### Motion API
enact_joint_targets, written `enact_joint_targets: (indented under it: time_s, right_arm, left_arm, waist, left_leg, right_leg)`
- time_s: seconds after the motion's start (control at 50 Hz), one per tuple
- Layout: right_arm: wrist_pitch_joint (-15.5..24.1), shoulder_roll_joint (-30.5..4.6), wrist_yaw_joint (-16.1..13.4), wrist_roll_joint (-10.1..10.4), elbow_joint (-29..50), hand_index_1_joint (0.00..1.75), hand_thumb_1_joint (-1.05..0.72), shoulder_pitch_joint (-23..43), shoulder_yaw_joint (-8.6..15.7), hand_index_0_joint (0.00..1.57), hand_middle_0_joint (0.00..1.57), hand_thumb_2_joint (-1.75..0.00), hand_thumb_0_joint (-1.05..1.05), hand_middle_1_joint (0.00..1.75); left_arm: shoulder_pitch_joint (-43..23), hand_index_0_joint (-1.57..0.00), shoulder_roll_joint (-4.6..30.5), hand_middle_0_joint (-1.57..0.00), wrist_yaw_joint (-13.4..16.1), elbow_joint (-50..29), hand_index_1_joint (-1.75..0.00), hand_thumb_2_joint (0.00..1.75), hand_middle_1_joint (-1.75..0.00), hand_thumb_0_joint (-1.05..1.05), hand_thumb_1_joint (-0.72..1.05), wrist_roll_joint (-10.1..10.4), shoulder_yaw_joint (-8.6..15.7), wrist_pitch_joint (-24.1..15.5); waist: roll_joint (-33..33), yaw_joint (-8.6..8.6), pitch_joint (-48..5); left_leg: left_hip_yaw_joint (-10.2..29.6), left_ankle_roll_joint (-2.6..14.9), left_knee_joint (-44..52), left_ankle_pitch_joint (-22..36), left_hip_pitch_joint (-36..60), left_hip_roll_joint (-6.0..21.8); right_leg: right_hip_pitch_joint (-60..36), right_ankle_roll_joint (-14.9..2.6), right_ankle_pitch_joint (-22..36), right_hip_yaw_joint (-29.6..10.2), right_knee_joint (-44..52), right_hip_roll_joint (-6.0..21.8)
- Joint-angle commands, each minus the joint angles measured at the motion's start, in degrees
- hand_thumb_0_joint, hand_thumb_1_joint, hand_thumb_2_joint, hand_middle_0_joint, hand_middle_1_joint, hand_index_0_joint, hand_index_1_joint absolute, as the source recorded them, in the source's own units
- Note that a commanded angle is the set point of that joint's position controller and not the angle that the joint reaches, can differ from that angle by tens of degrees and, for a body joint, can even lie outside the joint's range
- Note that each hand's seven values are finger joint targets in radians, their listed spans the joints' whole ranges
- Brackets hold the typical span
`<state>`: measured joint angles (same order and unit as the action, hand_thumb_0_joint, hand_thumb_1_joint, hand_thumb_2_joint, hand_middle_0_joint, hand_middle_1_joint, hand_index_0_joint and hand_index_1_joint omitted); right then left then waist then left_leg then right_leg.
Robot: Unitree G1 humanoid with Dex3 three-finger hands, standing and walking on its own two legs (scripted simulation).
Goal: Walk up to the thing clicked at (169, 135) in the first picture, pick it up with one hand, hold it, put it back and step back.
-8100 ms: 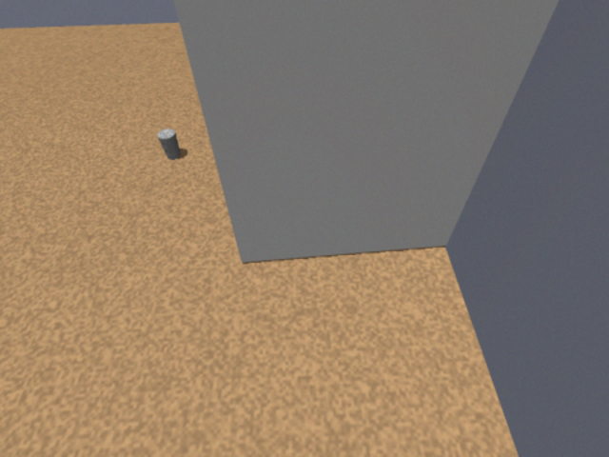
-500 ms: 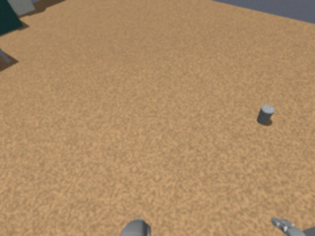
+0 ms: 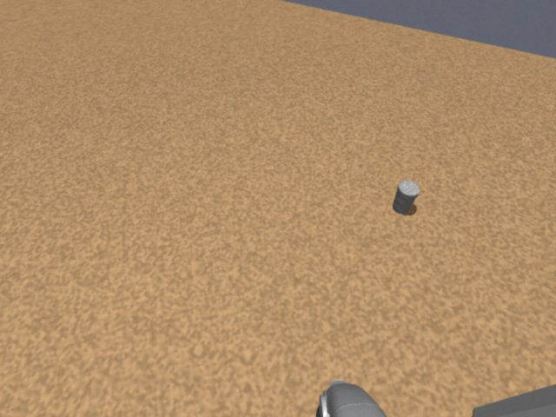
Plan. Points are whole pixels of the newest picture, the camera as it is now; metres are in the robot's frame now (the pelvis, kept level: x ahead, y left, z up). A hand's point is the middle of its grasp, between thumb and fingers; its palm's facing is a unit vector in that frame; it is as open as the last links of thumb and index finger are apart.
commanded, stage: walk up
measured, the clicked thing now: (404, 198) +0.99 -0.59 -0.70
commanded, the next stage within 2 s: stand in 1.14 s
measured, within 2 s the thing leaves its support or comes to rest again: neither
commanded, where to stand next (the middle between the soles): +0.10 -0.02 m, yaw -8 degrees
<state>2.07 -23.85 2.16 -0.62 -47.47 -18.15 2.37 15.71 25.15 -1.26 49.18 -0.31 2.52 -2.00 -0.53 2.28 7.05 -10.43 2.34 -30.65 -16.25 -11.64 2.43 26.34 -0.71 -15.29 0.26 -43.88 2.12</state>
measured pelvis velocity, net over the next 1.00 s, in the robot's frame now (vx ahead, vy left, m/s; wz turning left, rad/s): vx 0.06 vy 0.01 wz -0.16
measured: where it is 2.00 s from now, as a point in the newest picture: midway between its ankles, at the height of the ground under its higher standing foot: outside the picture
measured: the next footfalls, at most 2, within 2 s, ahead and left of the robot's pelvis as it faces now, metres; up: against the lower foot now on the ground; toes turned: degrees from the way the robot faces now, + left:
right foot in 0.08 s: +0.13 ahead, -0.12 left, +0.00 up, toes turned -5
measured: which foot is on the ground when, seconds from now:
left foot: down 0.00-1.00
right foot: up 0.00-0.06, down 0.08-1.00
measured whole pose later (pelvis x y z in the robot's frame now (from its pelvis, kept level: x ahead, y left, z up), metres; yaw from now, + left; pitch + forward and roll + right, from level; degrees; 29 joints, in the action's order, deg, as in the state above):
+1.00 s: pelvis +0.06 +0.01 +0.01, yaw -9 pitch -2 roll +1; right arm 0.6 -21.3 0.6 0.0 -62.6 -4.4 0.6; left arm 4.7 20.0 -1.0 62.5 -0.1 0.5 0.8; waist -0.1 -0.4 3.7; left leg -6.0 -1.2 -23.2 -15.2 -5.8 2.6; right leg 14.2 -0.4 -9.3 -4.4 -25.5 -1.5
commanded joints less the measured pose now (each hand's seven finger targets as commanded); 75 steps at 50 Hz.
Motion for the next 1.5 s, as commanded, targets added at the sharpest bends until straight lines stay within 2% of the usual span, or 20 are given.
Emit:
enact_joint_targets:
  time_s: [0.0,0.04,0.06,0.08,0.1,0.18,0.24,0.28,0.3,0.32,0.34,0.36,0.4,0.44,0.48,0.52,0.68,0.88,1.28,1.48]
  right_arm:
    - [0.5,-13.5,-1.6,0.3,4.5,0.30,-0.90,2.8,3.9,0.20,0.20,-0.90,0.00,0.30]
    - [0.0,-11.5,-1.6,0.9,4.4,0.30,-0.90,3.9,2.9,0.20,0.20,-0.90,0.00,0.30]
    - [0.0,-9.4,-1.7,1.1,4.3,0.30,-0.90,2.3,2.1,0.20,0.20,-0.90,0.00,0.30]
    - [-0.3,-7.1,-1.8,1.0,4.5,0.30,-0.90,1.1,1.3,0.20,0.20,-0.90,0.00,0.30]
    - [-1.2,-10.5,-2.6,0.9,3.3,0.30,-0.90,2.8,2.3,0.20,0.20,-0.90,0.00,0.30]
    - [-1.1,-10.8,-2.8,1.1,-2.0,0.30,-0.90,-0.3,2.1,0.20,0.20,-0.90,0.00,0.30]
    - [-0.2,-10.0,-3.0,0.4,-4.3,0.30,-0.90,-0.7,1.8,0.20,0.20,-0.90,0.00,0.30]
    - [0.4,-9.6,-3.3,-0.1,-6.0,0.30,-0.90,-1.3,2.0,0.20,0.20,-0.90,0.00,0.30]
    - [0.9,-11.5,-3.5,-0.9,-5.8,0.30,-0.90,-0.1,2.4,0.20,0.20,-0.90,0.00,0.30]
    - [1.1,-15.5,-3.4,-0.7,-4.3,0.30,-0.90,5.7,3.0,0.20,0.20,-0.90,0.00,0.30]
    - [1.1,-16.5,-3.1,-0.3,-3.9,0.30,-0.90,10.1,3.2,0.20,0.20,-0.90,0.00,0.30]
    - [1.5,-14.9,-3.0,-0.6,-3.7,0.30,-0.90,12.2,2.6,0.20,0.20,-0.90,0.00,0.30]
    - [1.8,-13.4,-2.9,-0.5,-4.6,0.30,-0.90,12.3,1.7,0.20,0.20,-0.90,0.00,0.30]
    - [1.5,-12.3,-2.9,0.2,-5.8,0.30,-0.90,11.0,1.3,0.20,0.20,-0.90,0.00,0.30]
    - [0.8,-11.5,-3.0,0.3,-6.2,0.30,-0.90,11.4,1.3,0.20,0.20,-0.90,0.00,0.30]
    - [0.6,-11.8,-2.9,-0.1,-6.6,0.30,-0.90,13.5,1.2,0.20,0.20,-0.90,0.00,0.30]
    - [0.3,-10.5,-2.8,0.8,-9.3,0.30,-0.90,13.1,0.8,0.20,0.20,-0.90,0.00,0.30]
    - [-0.1,-10.7,-2.6,0.6,-11.8,0.30,-0.90,15.4,1.1,0.20,0.20,-0.90,0.00,0.30]
    - [-0.4,-8.8,-2.5,0.0,-14.3,0.30,-0.90,14.9,0.5,0.20,0.20,-0.90,0.00,0.30]
    - [-0.5,-8.0,-2.3,-0.2,-14.4,0.30,-0.90,14.1,0.4,0.20,0.20,-0.90,0.00,0.30]
  left_arm:
    - [2.0,-0.20,6.9,-0.20,1.1,-3.0,-0.30,0.90,-0.30,0.00,0.90,-0.1,2.2,-0.8]
    - [2.5,-0.20,8.7,-0.20,1.5,-2.1,-0.30,0.90,-0.30,0.00,0.90,-0.7,2.9,-1.3]
    - [3.3,-0.20,12.0,-0.20,1.8,-2.2,-0.30,0.90,-0.30,0.00,0.90,-0.8,3.7,-1.5]
    - [3.3,-0.20,15.9,-0.20,2.0,-2.8,-0.30,0.90,-0.30,0.00,0.90,-0.8,4.7,-1.8]
    - [2.4,-0.20,15.6,-0.20,2.3,-3.1,-0.30,0.90,-0.30,0.00,0.90,-0.1,4.1,-1.5]
    - [-4.0,-0.20,11.4,-0.20,2.8,-3.6,-0.30,0.90,-0.30,0.00,0.90,-0.3,2.5,-0.5]
    - [-6.6,-0.20,11.4,-0.20,2.3,-3.3,-0.30,0.90,-0.30,0.00,0.90,-0.6,2.3,0.2]
    - [-9.5,-0.20,10.0,-0.20,1.8,-3.1,-0.30,0.90,-0.30,0.00,0.90,0.1,1.7,1.1]
    - [-9.9,-0.20,7.3,-0.20,1.6,-3.3,-0.30,0.90,-0.30,0.00,0.90,0.6,1.0,1.5]
    - [-10.4,-0.20,7.1,-0.20,1.5,-2.4,-0.30,0.90,-0.30,0.00,0.90,0.8,1.1,1.8]
    - [-9.7,-0.20,9.8,-0.20,1.7,-0.3,-0.30,0.90,-0.30,0.00,0.90,0.2,2.2,2.0]
    - [-8.6,-0.20,9.1,-0.20,1.5,0.5,-0.30,0.90,-0.30,0.00,0.90,-0.1,2.0,1.8]
    - [-8.5,-0.20,7.6,-0.20,1.0,2.0,-0.30,0.90,-0.30,0.00,0.90,0.1,1.7,1.2]
    - [-10.2,-0.20,8.7,-0.20,0.9,3.0,-0.30,0.90,-0.30,0.00,0.90,0.1,1.7,0.8]
    - [-10.6,-0.20,9.0,-0.20,0.7,4.0,-0.30,0.90,-0.30,0.00,0.90,0.2,1.4,1.1]
    - [-10.8,-0.20,8.1,-0.20,0.5,5.1,-0.30,0.90,-0.30,0.00,0.90,0.4,0.8,1.4]
    - [-12.4,-0.20,8.6,-0.20,0.9,8.0,-0.30,0.90,-0.30,0.00,0.90,0.1,0.3,0.8]
    - [-12.8,-0.20,8.1,-0.20,1.2,10.1,-0.30,0.90,-0.30,0.00,0.90,0.0,0.6,1.4]
    - [-14.8,-0.20,7.1,-0.20,1.6,12.1,-0.30,0.90,-0.30,0.00,0.90,0.0,0.2,0.0]
    - [-14.8,-0.20,7.1,-0.20,1.7,12.8,-0.30,0.90,-0.30,0.00,0.90,0.1,0.2,-0.1]
  waist:
    - [7.4,-1.61,-7.3]
    - [3.8,-3.49,-8.0]
    - [-4.0,-3.94,-9.4]
    - [-12.0,-3.98,-10.5]
    - [-9.5,-4.91,-11.3]
    - [-9.9,-2.08,-10.8]
    - [-9.4,-1.57,-12.0]
    - [-7.2,-0.17,-10.6]
    - [-1.4,-0.28,-9.8]
    - [6.0,-1.61,-5.6]
    - [6.7,-2.80,-3.5]
    - [4.6,-4.13,-3.7]
    - [6.2,-4.20,-5.1]
    - [7.0,-2.69,-7.7]
    - [6.5,-2.41,-6.9]
    - [5.6,-3.19,-6.1]
    - [-2.0,-1.55,-10.3]
    - [-2.4,-2.20,-9.3]
    - [-0.3,-1.31,-10.1]
    - [-0.8,-1.63,-8.0]
  left_leg:
    - [8.6,6.78,0.7,31.1,1.0,13.7]
    - [6.8,3.76,-5.4,20.3,-4.7,11.2]
    - [4.8,1.23,-12.6,11.8,-9.6,7.9]
    - [3.9,-1.44,-21.9,-10.2,-16.9,0.6]
    - [9.1,-1.28,-25.1,-23.7,-15.6,0.1]
    - [10.8,-1.90,-19.2,-14.7,-12.5,1.0]
    - [8.2,-1.91,-9.1,-8.4,-4.4,-0.8]
    - [8.0,-1.61,0.8,1.3,2.2,-1.1]
    - [16.2,-0.12,6.7,0.0,2.7,4.6]
    - [28.8,4.56,12.2,-8.4,-4.8,13.7]
    - [30.3,8.51,12.7,-10.2,-10.2,18.2]
    - [27.1,8.62,10.5,-5.0,-9.2,17.1]
    - [18.7,4.20,6.4,6.7,-6.6,11.5]
    - [14.4,0.87,4.9,7.0,-6.2,7.7]
    - [14.2,0.70,8.5,-6.2,-6.8,7.2]
    - [13.8,1.00,9.4,-8.8,-4.9,7.5]
    - [9.2,-0.36,6.5,2.8,4.8,4.4]
    - [9.2,-0.41,11.3,2.2,6.8,5.5]
    - [10.9,-1.83,15.7,8.9,8.6,6.0]
    - [11.7,-1.71,17.2,4.5,6.9,6.0]
  right_leg:
    - [-7.9,-1.31,3.9,2.8,6.8,-2.3]
    - [-16.1,-3.25,8.5,0.9,12.2,-2.3]
    - [-20.4,-5.67,12.7,-9.5,15.5,3.6]
    - [-23.2,-12.14,17.2,-27.4,19.7,15.5]
    - [-20.4,-17.79,14.8,-32.2,19.9,19.0]
    - [-16.0,-11.38,13.6,-20.0,18.5,10.7]
    - [-11.2,-10.16,16.3,-15.1,15.5,8.2]
    - [-4.8,-7.37,9.2,-13.1,13.0,6.2]
    - [-1.3,-4.62,5.1,-12.0,10.2,3.8]
    - [-0.8,-1.51,-5.0,-8.3,6.0,-2.6]
    - [-6.1,-0.91,-11.0,-4.7,0.4,-2.7]
    - [-7.6,-0.86,-9.4,-4.7,1.8,-2.0]
    - [-11.5,-1.55,2.0,-5.0,10.4,-1.1]
    - [-15.4,-2.80,14.1,-7.1,12.0,0.2]
    - [-14.4,-3.26,9.0,-7.5,12.3,0.8]
    - [-12.8,-2.52,6.5,-7.6,14.2,0.5]
    - [-12.9,-3.37,18.3,-12.2,19.7,3.9]
    - [-13.5,-2.16,11.8,-11.2,22.9,2.9]
    - [-18.4,-0.84,19.8,-9.8,25.9,4.4]
    - [-17.7,-0.47,12.0,-9.2,27.7,4.0]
